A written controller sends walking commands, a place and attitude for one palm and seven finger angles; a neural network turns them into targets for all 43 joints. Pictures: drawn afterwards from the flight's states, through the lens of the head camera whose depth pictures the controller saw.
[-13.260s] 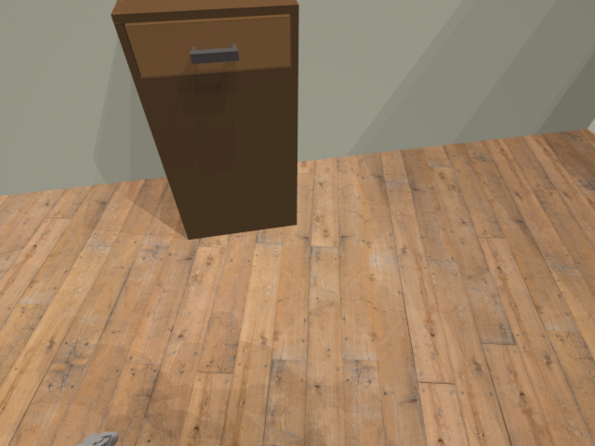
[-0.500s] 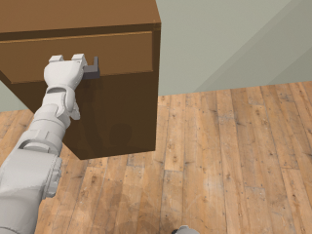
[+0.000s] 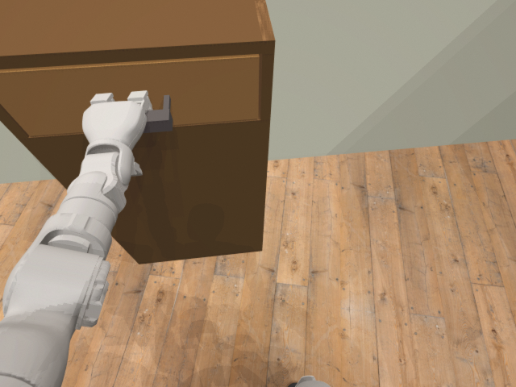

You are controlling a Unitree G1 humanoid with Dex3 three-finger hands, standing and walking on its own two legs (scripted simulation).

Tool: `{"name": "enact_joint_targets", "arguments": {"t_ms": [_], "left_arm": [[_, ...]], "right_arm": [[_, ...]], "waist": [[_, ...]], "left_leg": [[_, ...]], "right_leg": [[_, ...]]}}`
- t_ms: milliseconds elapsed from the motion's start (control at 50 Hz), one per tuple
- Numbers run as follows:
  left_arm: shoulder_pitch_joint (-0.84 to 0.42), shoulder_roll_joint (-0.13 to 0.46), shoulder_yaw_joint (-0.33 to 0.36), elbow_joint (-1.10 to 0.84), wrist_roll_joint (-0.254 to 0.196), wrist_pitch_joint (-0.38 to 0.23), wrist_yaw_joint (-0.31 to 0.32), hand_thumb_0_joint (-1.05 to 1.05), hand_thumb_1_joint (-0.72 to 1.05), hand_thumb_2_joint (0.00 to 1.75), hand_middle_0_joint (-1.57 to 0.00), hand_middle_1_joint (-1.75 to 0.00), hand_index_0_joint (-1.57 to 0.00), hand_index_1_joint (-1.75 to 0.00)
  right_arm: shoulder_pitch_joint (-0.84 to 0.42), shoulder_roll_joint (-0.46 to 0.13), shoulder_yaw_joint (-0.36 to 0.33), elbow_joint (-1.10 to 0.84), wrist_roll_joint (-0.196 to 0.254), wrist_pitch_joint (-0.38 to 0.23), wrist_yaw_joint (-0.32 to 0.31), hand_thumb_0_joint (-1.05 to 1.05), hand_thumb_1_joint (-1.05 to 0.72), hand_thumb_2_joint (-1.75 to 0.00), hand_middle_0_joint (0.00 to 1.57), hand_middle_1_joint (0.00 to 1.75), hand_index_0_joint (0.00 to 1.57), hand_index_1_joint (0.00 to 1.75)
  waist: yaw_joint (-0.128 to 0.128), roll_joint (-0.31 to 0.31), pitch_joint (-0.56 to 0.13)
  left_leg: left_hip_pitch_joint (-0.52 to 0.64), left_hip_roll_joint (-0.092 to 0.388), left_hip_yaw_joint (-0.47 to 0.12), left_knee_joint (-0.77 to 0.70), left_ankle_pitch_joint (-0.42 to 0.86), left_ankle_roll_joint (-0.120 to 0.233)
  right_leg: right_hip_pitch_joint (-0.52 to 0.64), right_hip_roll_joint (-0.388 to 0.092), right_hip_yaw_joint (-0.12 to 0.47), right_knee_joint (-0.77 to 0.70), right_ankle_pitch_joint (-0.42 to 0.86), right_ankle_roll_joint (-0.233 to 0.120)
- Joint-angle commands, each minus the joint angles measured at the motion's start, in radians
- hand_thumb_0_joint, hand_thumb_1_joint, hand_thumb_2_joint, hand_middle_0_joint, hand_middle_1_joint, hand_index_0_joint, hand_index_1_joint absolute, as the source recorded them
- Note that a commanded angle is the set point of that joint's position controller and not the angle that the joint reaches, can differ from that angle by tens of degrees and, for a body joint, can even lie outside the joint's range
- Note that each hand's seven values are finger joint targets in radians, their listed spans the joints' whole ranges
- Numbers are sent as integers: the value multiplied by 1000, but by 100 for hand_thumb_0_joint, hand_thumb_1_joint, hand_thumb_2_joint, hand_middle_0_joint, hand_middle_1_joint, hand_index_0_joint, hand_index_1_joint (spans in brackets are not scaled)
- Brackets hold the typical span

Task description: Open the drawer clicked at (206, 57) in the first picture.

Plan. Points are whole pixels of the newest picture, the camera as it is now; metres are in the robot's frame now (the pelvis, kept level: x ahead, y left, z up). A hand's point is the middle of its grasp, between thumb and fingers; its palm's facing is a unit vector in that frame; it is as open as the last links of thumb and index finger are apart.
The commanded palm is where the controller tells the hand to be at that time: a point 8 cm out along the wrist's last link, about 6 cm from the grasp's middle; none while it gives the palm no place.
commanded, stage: close the thumb around the handle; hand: left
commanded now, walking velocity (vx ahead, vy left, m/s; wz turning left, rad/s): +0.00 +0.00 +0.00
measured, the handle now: (133, 113) +0.56 +0.19 +0.07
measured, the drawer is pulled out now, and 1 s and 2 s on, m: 0.00 0.04 0.18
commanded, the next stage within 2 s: pull the drawer open in 0.38 s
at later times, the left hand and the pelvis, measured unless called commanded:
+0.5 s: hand (129, 145) +0.50 +0.19 +0.05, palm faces -0.04 +0.00 -1.00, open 6.0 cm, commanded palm +0.48 +0.19 +0.10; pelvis +0.00 -0.01 +0.00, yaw +0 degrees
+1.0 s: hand (127, 165) +0.46 +0.19 +0.05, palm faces -0.01 -0.03 -1.00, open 6.1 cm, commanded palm +0.42 +0.18 +0.10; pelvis +0.02 +0.00 +0.01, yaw +0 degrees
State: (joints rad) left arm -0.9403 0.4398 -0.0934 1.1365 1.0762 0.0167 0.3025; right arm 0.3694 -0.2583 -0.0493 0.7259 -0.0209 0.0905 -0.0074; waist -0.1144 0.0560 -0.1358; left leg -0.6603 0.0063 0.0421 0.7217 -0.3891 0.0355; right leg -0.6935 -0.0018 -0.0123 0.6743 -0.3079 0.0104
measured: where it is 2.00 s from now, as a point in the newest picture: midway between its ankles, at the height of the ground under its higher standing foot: outside the picture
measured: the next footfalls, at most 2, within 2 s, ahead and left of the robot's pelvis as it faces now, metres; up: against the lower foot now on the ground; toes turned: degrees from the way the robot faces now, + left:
none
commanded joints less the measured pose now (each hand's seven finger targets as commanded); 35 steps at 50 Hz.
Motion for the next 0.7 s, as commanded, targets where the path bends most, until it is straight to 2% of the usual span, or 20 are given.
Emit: {"name": "enact_joint_targets", "arguments": {"t_ms": [0, 40, 100, 160, 220, 240, 260, 320, 340, 380, 400, 440, 460, 480, 520, 560, 580, 600, 640, 680], "left_arm": [[-433, 151, 12, -150, 0, -7, 20, 0, 45, 71, -37, -130, -37, -130], [-426, 192, 43, -153, 0, -12, 18, 0, 56, 76, -38, -131, -38, -131], [-412, 169, 21, -147, -1, -10, 11, 0, 73, 83, -39, -133, -39, -133], [-427, 143, -1, -133, -1, -9, 9, 0, 90, 90, -40, -135, -40, -135], [-417, 194, 45, -140, -3, -12, 10, 0, 90, 90, -40, -135, -40, -135], [-436, 198, 35, -148, -1, -15, 8, 0, 90, 90, -40, -135, -40, -135], [-414, 198, 41, -150, 1, -16, 6, 0, 90, 90, -40, -135, -40, -135], [-407, 186, 39, -150, -7, -18, 5, 0, 90, 90, -40, -135, -40, -135], [-418, 177, 21, -148, -4, -16, 5, 0, 90, 90, -40, -135, -40, -135], [-414, 195, 37, -141, -1, -13, 8, 0, 90, 90, -40, -135, -40, -135], [-413, 175, 21, -144, -2, -12, 8, 0, 90, 90, -40, -135, -40, -135], [-417, 200, 39, -139, 3, -12, 10, 0, 90, 90, -40, -135, -40, -135], [-421, 170, 14, -137, 0, -10, 9, 0, 90, 90, -40, -135, -40, -135], [-402, 169, 22, -132, 1, -9, 10, 0, 90, 90, -40, -135, -40, -135], [-383, 163, 25, -160, -2, -13, 8, 0, 90, 90, -40, -135, -40, -135], [-328, 159, 28, -148, -4, -10, 3, 0, 90, 90, -40, -135, -40, -135], [-339, 131, 4, -177, -8, -13, 1, 0, 90, 90, -40, -135, -40, -135], [-303, 113, -1, -178, -10, -12, -2, 0, 90, 90, -40, -135, -40, -135], [-282, 105, -2, -213, -15, -17, -6, 0, 90, 90, -40, -135, -40, -135], [-213, 119, 25, -236, -21, -17, -8, 0, 90, 90, -40, -135, -40, -135]], "right_arm": [[146, -159, -62, -47, 3, -17, -15, 0, -90, -90, 20, 30, 20, 30], [151, -162, -62, -46, 0, -16, -17, 0, -90, -90, 20, 30, 20, 30], [146, -158, -58, -53, 6, -15, -18, 0, -90, -90, 20, 30, 20, 30], [147, -159, -60, -46, 7, -17, -17, 0, -90, -90, 20, 30, 20, 30], [151, -164, -61, -46, 2, -17, -19, 0, -90, -90, 20, 30, 20, 30], [151, -161, -59, -47, 3, -18, -20, 0, -90, -90, 20, 30, 20, 30], [152, -158, -60, -50, 3, -18, -20, 0, -90, -90, 20, 30, 20, 30], [148, -160, -61, -51, 4, -17, -21, 0, -90, -90, 20, 30, 20, 30], [147, -159, -60, -51, 6, -16, -21, 0, -90, -90, 20, 30, 20, 30], [146, -161, -59, -47, 7, -19, -21, 0, -90, -90, 20, 30, 20, 30], [146, -159, -59, -50, 7, -20, -21, 0, -90, -90, 20, 30, 20, 30], [152, -161, -60, -46, 7, -20, -22, 0, -90, -90, 20, 30, 20, 30], [147, -159, -59, -48, 8, -21, -22, 0, -90, -90, 20, 30, 20, 30], [147, -159, -60, -49, 7, -22, -21, 0, -90, -90, 20, 30, 20, 30], [144, -158, -63, -54, 7, -21, -20, 0, -90, -90, 20, 30, 20, 30], [140, -155, -61, -58, 9, -17, -17, 0, -90, -90, 20, 30, 20, 30], [133, -153, -61, -63, 8, -18, -16, 0, -90, -90, 20, 30, 20, 30], [131, -150, -63, -67, 10, -17, -14, 0, -90, -90, 20, 30, 20, 30], [127, -151, -65, -70, 9, -14, -10, 0, -90, -90, 20, 30, 20, 30], [114, -150, -67, -79, 9, -10, -8, 0, -90, -90, 20, 30, 20, 30]], "waist": [[-45, -17, -372], [-37, -15, -397], [-36, -22, -373], [-51, -22, -348], [-40, -38, -388], [-44, -15, -391], [-33, -12, -400], [-37, -33, -394], [-44, -22, -380], [-39, -25, -365], [-40, -14, -366], [-43, -27, -377], [-46, -19, -359], [-41, -34, -362], [-30, -11, -394], [-16, -17, -386], [-17, -15, -385], [-6, -6, -388], [-2, -16, -407], [21, -30, -406]], "left_leg": [[248, -10, -38, -50, 482, -3], [245, -12, -35, -45, 504, -1], [224, -16, -30, -51, 472, -1], [229, -13, -37, -52, 458, -1], [227, -17, -31, -45, 475, 3], [223, -17, -28, -46, 466, 2], [224, -19, -27, -43, 487, 2], [222, -18, -26, -45, 488, 2], [218, -18, -27, -48, 461, 2], [211, -17, -28, -51, 450, 2], [216, -19, -27, -53, 453, 2], [219, -17, -29, -48, 462, 3], [217, -18, -26, -50, 454, 2], [218, -17, -27, -53, 447, 3], [240, -16, -26, -49, 488, 1], [241, -14, -26, -52, 494, 0], [247, -13, -25, -53, 502, 0], [257, -12, -25, -57, 511, -2], [279, -7, -29, -55, 558, -1], [282, -6, -23, -56, 587, 0]], "right_leg": [[183, 49, -17, -44, 334, -37], [210, 48, -11, -38, 365, -38], [212, 47, -13, -44, 355, -37], [181, 49, -16, -49, 331, -38], [216, 48, -10, -44, 362, -38], [218, 46, -6, -42, 364, -36], [228, 46, -7, -37, 380, -37], [237, 47, -7, -43, 386, -36], [221, 47, -8, -44, 365, -35], [216, 47, -9, -44, 355, -36], [212, 48, -10, -47, 350, -37], [214, 48, -9, -44, 360, -35], [203, 48, -10, -48, 353, -35], [207, 48, -11, -50, 343, -35], [220, 48, -9, -45, 369, -39], [223, 50, -13, -41, 365, -39], [226, 49, -12, -43, 373, -37], [230, 49, -15, -44, 367, -39], [242, 50, -16, -42, 391, -37], [270, 49, -14, -43, 415, -37]]}}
